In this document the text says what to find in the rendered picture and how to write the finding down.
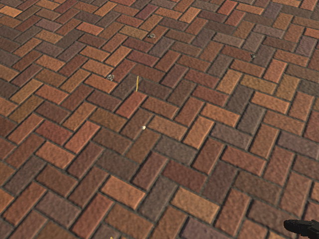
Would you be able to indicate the robot right hand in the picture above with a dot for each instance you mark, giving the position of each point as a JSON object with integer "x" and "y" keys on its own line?
{"x": 305, "y": 228}

